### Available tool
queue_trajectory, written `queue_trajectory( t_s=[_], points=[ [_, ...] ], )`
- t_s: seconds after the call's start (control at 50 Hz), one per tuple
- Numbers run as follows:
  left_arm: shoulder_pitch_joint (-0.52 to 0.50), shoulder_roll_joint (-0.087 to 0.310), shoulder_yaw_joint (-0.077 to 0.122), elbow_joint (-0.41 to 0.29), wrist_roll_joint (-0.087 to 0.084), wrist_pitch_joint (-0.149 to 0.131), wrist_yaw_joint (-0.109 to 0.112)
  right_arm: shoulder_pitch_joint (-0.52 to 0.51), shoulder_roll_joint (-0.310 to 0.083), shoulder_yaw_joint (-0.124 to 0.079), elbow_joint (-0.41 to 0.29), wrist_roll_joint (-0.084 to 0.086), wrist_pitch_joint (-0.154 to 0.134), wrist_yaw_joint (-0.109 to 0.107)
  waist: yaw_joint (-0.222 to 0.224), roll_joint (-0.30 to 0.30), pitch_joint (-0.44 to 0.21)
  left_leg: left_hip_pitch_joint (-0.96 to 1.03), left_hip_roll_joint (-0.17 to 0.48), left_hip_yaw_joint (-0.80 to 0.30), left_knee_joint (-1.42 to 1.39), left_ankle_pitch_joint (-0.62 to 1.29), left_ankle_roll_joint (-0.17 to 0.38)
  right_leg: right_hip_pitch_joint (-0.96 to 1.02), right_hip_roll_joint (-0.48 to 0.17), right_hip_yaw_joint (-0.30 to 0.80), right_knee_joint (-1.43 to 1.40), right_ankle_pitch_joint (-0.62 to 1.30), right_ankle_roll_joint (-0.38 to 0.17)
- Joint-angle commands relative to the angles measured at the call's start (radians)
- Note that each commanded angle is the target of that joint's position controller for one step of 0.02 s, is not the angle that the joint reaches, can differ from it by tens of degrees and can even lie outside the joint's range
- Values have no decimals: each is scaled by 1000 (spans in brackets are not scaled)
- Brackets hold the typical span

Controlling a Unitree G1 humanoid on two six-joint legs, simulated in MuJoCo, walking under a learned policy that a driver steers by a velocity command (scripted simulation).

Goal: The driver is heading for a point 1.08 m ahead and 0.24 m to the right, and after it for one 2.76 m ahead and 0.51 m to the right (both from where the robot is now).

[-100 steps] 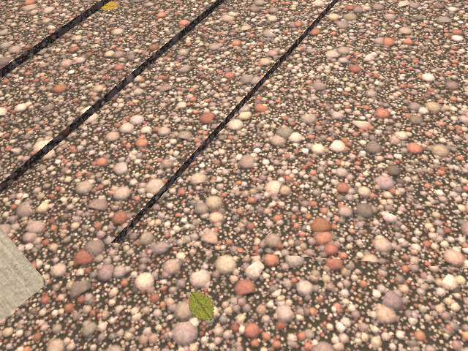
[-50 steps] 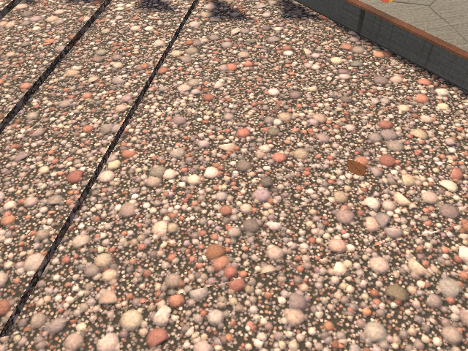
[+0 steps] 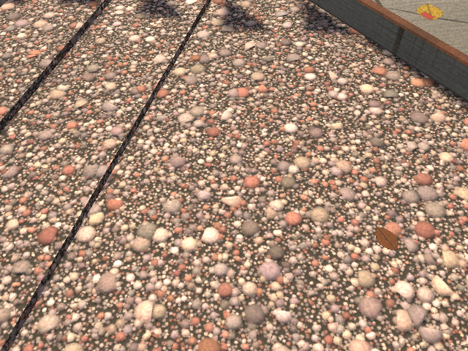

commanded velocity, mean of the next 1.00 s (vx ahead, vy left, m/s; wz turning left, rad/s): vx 0.50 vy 0.00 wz -0.34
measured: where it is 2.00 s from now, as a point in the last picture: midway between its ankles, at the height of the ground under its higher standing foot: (334, 206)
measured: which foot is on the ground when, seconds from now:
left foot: up 0.00-0.26, down 0.28-0.78, up 0.80-1.00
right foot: down 0.00-0.32, up 0.34-0.76, down 0.78-1.00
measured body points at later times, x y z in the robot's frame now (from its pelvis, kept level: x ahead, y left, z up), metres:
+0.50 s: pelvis +0.29 +0.04 +0.00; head +0.32 +0.04 +0.45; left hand +0.40 +0.30 -0.13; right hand +0.37 -0.24 -0.12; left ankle +0.32 +0.13 -0.74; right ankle +0.29 -0.11 -0.68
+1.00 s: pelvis +0.54 -0.07 -0.04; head +0.57 -0.10 +0.40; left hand +0.68 +0.17 -0.16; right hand +0.64 -0.38 -0.14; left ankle +0.66 +0.07 -0.72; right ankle +0.53 -0.15 -0.78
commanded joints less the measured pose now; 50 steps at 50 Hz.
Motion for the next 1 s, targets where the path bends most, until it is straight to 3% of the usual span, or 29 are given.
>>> queue_trajectory(
  t_s=[0.02,0.08,0.12,0.18,0.24,0.26,0.28,0.3,0.32,0.34,0.36,0.38,0.42,0.46,0.52,0.6,0.7,0.74,0.76,0.78,0.8,0.82,0.84,0.86,0.88,0.9,0.92,0.96,1.0],
  points=[
    [-55,132,25,-50,-4,-23,19,12,-39,-7,-74,-16,-3,1,-41,-99,-14,-26,42,-6,-168,150,-23,-38,-276,177,-170,518,-154],
    [5,149,24,-21,-14,-16,33,-140,-8,9,-120,-16,-15,16,14,-82,1,44,-12,43,-441,386,-8,-47,-216,100,-182,462,-101],
    [56,166,25,3,-14,-16,37,-180,-16,6,-133,-6,-22,28,28,-88,-7,97,-38,47,-479,497,1,-25,-237,106,-186,405,-95],
    [121,144,19,46,-23,1,47,-269,-35,3,-172,0,-35,47,45,-80,33,-8,-36,7,-594,497,40,139,-274,119,-108,354,-81],
    [143,172,30,60,-11,26,57,-274,-61,-6,-190,-5,-44,61,20,-80,15,-20,-60,12,-614,307,73,267,-332,184,8,512,-80],
    [128,183,33,55,-9,33,55,-219,-84,-17,-180,-4,-46,58,-14,-94,-21,62,-85,31,-619,236,88,273,-323,192,85,645,-74],
    [100,182,30,45,-4,41,49,-88,-118,-35,-144,-2,-50,53,-85,-88,-107,247,-106,55,-643,262,115,237,-279,175,242,727,-62],
    [192,78,-4,32,-13,38,30,40,-185,-59,-120,-26,-63,54,-90,31,-315,752,56,-157,-591,340,228,-115,-185,138,542,560,5],
    [205,53,-25,49,-20,30,29,191,-159,-72,-85,-14,-47,53,-172,133,-483,1018,207,-439,-678,49,308,-355,-70,94,877,88,52],
    [161,121,-7,29,-36,21,26,183,-108,-47,-77,-2,-38,51,-173,154,-461,1018,262,-493,-724,9,285,-467,-87,163,946,-319,30],
    [52,183,14,-16,-57,19,33,108,-83,-37,-86,-5,-29,43,-155,81,-301,873,239,-414,-763,-14,245,-509,-135,160,959,-294,27],
    [-25,174,18,-42,-54,17,40,32,-69,-34,-81,-7,-29,40,-127,10,-146,708,212,-325,-818,59,224,-538,-164,138,887,-241,34],
    [-16,113,20,-42,-36,40,48,-54,-37,-27,-76,-19,-41,40,-54,18,-47,506,169,-198,-898,136,190,-455,-212,120,785,-188,41],
    [5,51,10,-49,-33,66,44,-100,-46,-36,-72,-13,-49,44,-15,40,-19,401,168,-115,-970,156,197,-410,-228,95,715,-157,49],
    [-17,60,16,-75,-15,70,32,-119,-93,-56,-60,-18,-58,30,4,26,-37,396,153,26,-999,240,209,-397,-238,77,591,72,57],
    [-99,71,25,-95,-23,48,3,-120,-100,-58,-38,-3,-61,14,-12,33,-33,416,94,202,-957,240,137,-320,-203,43,311,425,49],
    [-169,104,41,-131,-25,83,-18,-85,-135,-75,-11,31,-36,18,-10,-4,46,587,189,240,-881,167,98,-375,-226,52,226,318,11],
    [-111,122,56,-121,-22,91,-14,-100,-138,-79,-18,36,-22,19,30,-42,37,577,191,268,-747,226,84,-290,-202,14,219,232,-16],
    [-6,139,73,-86,-17,93,-5,-125,-123,-75,-23,41,-19,20,86,-82,-14,517,158,299,-591,286,66,-133,-165,-27,193,255,-36],
    [133,186,104,-31,-12,96,13,-128,-81,-64,-35,36,-18,24,135,-174,-78,427,72,318,-313,272,34,49,-105,-58,175,252,-71],
    [157,298,125,-26,-11,96,28,-107,-24,-48,-93,3,-27,28,77,-490,-27,98,-95,309,143,-273,-27,210,-217,200,185,546,-174],
    [130,308,98,-90,-7,67,19,49,11,-21,-89,-20,-41,36,-17,-453,-192,-130,-141,82,361,-461,-37,384,-335,543,185,401,-317],
    [164,283,108,-100,-16,42,1,-32,-69,-33,-123,29,-60,36,58,-327,-261,-247,-136,-4,375,-387,-7,416,-409,734,-9,-38,-360],
    [126,243,95,-97,-27,25,-1,-118,-103,-43,-137,53,-67,28,44,-193,-177,-299,-70,-37,250,-266,24,340,-412,753,-67,-258,-302],
    [47,189,75,-115,-25,22,3,-150,-104,-43,-133,30,-59,13,21,-110,-127,-256,-30,-57,169,-179,23,220,-413,740,-65,-244,-265],
    [-12,178,65,-132,-12,18,10,-146,-100,-42,-126,3,-50,5,-9,-102,-112,-178,-12,-72,118,-145,12,110,-402,719,-50,-143,-258],
    [-42,170,61,-145,-6,19,20,-134,-111,-47,-121,-12,-42,6,-27,-102,-110,-114,-2,-81,40,-128,5,47,-375,658,-57,-85,-244],
    [-46,184,63,-152,-3,21,43,-167,-94,-44,-121,-26,-35,10,-19,-102,-98,-34,-14,-51,-138,-70,-13,-28,-311,516,-63,48,-214],
    [-14,202,70,-140,-13,25,62,-228,-46,-26,-133,-30,-33,17,8,-87,-92,35,-46,-20,-302,70,-40,-78,-255,401,-49,173,-185]
  ],
)
Next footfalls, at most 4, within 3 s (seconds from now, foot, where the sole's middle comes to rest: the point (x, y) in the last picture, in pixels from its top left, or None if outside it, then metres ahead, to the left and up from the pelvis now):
0.28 left None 0.36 0.13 -0.78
0.78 right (309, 320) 0.57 -0.16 -0.82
1.22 left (269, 232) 0.87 -0.05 -0.82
1.68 right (372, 215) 0.94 -0.41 -0.82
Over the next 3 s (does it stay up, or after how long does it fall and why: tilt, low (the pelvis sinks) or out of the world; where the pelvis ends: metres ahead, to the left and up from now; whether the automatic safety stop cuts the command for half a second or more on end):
stays up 0.98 -0.27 -0.05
